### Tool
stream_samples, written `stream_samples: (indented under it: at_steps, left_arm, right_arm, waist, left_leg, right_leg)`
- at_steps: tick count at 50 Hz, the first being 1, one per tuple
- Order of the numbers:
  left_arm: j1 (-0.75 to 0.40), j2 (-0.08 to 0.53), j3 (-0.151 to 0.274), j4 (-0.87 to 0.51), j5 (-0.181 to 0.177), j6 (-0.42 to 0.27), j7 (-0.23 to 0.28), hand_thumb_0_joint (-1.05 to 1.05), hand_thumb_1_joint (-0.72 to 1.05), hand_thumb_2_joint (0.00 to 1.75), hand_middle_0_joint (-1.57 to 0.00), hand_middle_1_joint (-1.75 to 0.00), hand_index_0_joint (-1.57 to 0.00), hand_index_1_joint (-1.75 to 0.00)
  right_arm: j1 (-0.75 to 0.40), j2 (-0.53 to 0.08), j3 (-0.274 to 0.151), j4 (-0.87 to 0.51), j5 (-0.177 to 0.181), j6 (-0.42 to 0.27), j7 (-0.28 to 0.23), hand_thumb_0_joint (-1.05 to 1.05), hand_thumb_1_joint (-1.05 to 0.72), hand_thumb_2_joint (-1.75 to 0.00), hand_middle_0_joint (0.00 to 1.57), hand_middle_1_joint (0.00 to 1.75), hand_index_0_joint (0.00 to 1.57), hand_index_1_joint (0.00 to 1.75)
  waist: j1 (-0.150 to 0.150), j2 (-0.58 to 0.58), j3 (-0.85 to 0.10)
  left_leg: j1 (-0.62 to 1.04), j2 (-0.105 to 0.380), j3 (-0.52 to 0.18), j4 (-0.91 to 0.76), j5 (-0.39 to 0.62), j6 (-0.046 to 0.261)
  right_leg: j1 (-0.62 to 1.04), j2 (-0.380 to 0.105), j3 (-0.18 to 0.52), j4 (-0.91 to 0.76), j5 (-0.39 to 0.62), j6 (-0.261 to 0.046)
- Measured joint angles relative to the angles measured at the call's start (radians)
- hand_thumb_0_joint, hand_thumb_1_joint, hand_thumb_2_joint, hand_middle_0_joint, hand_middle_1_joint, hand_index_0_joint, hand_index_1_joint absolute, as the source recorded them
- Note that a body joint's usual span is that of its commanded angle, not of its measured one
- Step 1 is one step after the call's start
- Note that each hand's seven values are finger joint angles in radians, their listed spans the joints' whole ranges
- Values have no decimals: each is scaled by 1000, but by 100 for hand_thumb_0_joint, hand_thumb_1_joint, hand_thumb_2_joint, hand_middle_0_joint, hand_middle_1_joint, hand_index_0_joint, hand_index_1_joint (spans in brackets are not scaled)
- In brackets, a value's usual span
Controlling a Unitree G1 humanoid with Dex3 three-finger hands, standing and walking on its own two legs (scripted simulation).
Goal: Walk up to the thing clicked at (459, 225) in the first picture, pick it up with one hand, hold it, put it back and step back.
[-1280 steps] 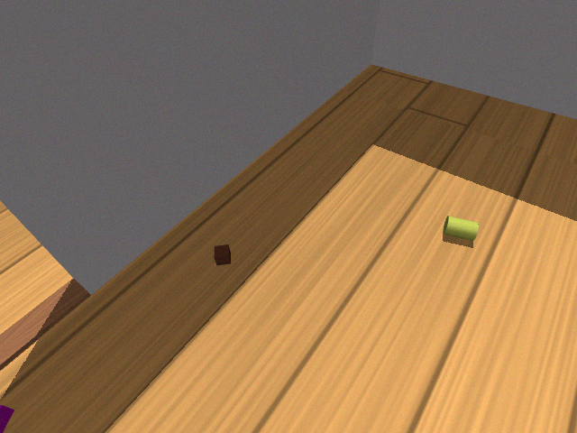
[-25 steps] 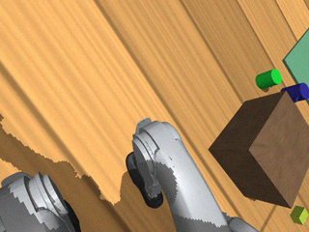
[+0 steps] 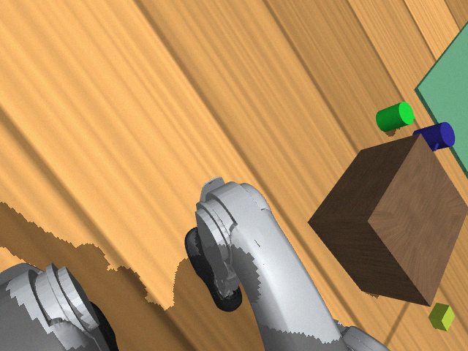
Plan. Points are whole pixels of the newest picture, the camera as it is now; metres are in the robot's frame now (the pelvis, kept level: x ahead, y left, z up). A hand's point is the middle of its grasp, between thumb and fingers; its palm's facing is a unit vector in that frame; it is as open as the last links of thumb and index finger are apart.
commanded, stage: open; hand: left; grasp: from above
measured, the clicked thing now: out of the picture +0.48 +0.32 -0.27
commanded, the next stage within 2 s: withdraw in 0.52 s
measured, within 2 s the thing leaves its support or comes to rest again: neither
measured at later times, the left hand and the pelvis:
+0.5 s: hand out of the picture +0.47 +0.32 -0.24, palm faces -0.35 -0.26 -0.90, open 12.5 cm; pelvis +0.00 +0.00 +0.01, yaw +0 degrees
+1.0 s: hand out of the picture +0.48 +0.34 -0.14, palm faces -0.30 -0.15 -0.94, open 13.9 cm; pelvis +0.01 +0.00 +0.02, yaw +2 degrees
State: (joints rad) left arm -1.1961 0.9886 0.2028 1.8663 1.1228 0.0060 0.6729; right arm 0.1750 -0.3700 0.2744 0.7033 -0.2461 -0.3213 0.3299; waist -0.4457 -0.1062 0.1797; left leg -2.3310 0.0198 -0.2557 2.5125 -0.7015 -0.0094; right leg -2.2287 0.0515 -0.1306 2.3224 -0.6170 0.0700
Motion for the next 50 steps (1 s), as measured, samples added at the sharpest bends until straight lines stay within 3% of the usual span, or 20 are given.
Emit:
stream_samples:
  at_steps: [8,23,37,43,47,50]
  left_arm:
    - [2,6,-8,-18,-21,3,-16,0,-24,88,-39,-82,-36,-84]
    - [14,-4,-23,-44,-22,3,-21,0,-36,105,-27,-97,-24,-99]
    - [25,2,-1,-47,-27,1,-26,0,-43,110,-18,-102,-16,-104]
    - [97,-49,12,-216,-22,-2,-86,0,-47,103,-16,-98,-14,-99]
    - [201,-120,-40,-413,-20,-5,-167,0,-48,100,-16,-95,-13,-97]
    - [265,-163,-61,-485,-3,-15,-246,0,-48,99,-15,-94,-13,-95]
  right_arm:
    - [7,1,5,-5,4,4,-1,0,-90,-90,19,30,20,30]
    - [11,0,7,-12,2,7,5,0,-90,-90,19,30,20,30]
    - [15,-4,5,-21,6,17,-4,0,-90,-90,19,30,20,30]
    - [41,11,-28,6,22,37,-6,0,-91,-90,19,30,20,30]
    - [55,25,-71,32,54,83,-7,0,-91,-90,20,30,20,30]
    - [48,30,-119,41,79,131,-16,0,-92,-90,20,30,20,30]
  waist:
    - [3,-6,4]
    - [5,-8,4]
    - [5,-5,8]
    - [36,14,-34]
    - [80,63,-126]
    - [116,120,-200]
  left_leg:
    - [3,0,-1,-8,-3,-1]
    - [13,-2,-5,-14,-11,-7]
    - [17,-2,-4,-24,0,-6]
    - [19,-3,3,-36,-2,-15]
    - [16,-3,13,-51,-12,-17]
    - [15,-6,32,-67,-16,-10]
  right_leg:
    - [4,-2,-2,-8,-4,2]
    - [13,-6,-6,-13,-12,0]
    - [17,-6,-6,-22,-2,1]
    - [13,-11,-2,-23,-7,-15]
    - [4,-17,6,-28,-21,-14]
    - [4,-25,19,-34,-35,-16]
